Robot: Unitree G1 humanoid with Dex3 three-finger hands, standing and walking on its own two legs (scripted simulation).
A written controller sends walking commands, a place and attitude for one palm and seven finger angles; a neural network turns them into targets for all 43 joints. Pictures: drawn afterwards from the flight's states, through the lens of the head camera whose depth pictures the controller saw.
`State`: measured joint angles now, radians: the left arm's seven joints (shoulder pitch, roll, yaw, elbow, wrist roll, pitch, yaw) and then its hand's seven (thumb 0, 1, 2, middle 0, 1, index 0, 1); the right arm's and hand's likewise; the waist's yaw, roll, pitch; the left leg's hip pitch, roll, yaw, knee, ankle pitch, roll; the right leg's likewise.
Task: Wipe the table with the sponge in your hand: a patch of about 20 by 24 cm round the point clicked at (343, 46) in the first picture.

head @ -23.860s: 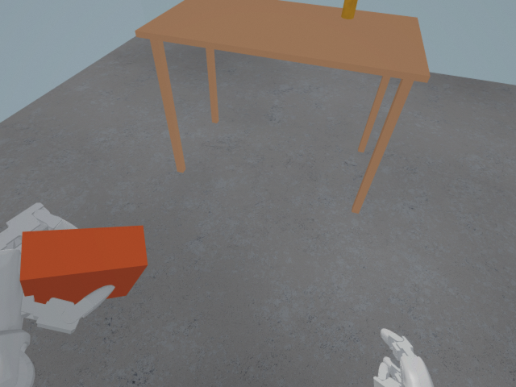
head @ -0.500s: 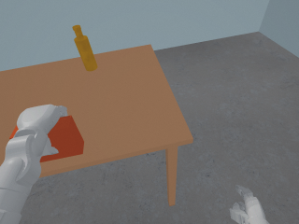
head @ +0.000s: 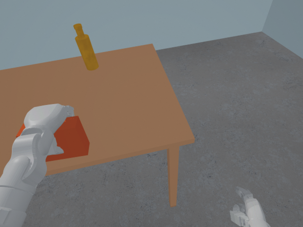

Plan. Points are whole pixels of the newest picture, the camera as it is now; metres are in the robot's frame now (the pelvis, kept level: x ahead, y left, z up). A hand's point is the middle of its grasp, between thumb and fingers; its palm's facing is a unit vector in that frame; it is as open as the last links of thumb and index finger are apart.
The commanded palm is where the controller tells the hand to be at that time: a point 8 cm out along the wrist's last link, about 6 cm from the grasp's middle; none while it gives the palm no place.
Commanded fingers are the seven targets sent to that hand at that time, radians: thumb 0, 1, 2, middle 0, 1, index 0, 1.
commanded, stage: move the sponge above the wiping area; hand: left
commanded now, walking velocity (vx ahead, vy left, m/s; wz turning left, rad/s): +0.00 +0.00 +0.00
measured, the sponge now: (59, 144) +0.28 +0.31 +0.07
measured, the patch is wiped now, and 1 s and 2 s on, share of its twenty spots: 0.05 0.05 0.05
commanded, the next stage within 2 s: lower the sponge onto the table in 0.46 s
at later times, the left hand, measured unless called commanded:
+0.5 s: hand (53, 137) +0.28 +0.31 +0.10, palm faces -0.18 -0.04 -0.98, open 9.3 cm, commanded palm +0.28 +0.32 +0.21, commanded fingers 0.00 0.10 1.30 -1.20 -1.60 -1.20 -1.60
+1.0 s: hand (63, 129) +0.30 +0.28 +0.11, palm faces -0.13 -0.03 -0.99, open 9.2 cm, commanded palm +0.28 +0.31 +0.20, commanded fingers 0.00 0.10 1.30 -1.20 -1.60 -1.20 -1.60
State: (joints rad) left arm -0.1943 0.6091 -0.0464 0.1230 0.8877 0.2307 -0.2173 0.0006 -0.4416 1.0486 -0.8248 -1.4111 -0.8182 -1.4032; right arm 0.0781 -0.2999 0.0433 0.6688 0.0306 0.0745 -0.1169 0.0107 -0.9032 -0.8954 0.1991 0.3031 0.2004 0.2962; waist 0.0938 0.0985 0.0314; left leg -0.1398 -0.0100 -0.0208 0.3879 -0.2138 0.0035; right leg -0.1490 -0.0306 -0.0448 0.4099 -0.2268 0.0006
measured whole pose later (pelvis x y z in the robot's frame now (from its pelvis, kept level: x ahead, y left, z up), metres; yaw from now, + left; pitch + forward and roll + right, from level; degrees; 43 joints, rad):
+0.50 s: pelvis +0.00 -0.01 +0.00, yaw +0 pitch -2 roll +0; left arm -0.16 0.63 -0.02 0.13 0.87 0.21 -0.24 0.00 -0.44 1.05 -0.83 -1.41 -0.82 -1.41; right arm 0.08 -0.32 0.03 0.67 0.03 0.06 -0.14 0.01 -0.90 -0.90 0.20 0.30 0.20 0.30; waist 0.10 0.10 0.04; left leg -0.14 0.00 -0.03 0.41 -0.23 -0.01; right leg -0.15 -0.02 -0.05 0.43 -0.25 -0.01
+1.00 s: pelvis +0.01 +0.00 +0.00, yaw +0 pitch -2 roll +0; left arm -0.17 0.58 -0.06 0.06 0.89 0.23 -0.21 0.00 -0.44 1.05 -0.83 -1.42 -0.82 -1.41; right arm 0.08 -0.30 0.03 0.67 0.03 0.08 -0.11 0.01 -0.90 -0.90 0.20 0.30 0.20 0.30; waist 0.09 0.11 0.02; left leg -0.14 -0.01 -0.01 0.39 -0.23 0.01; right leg -0.15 -0.03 -0.03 0.42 -0.24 0.01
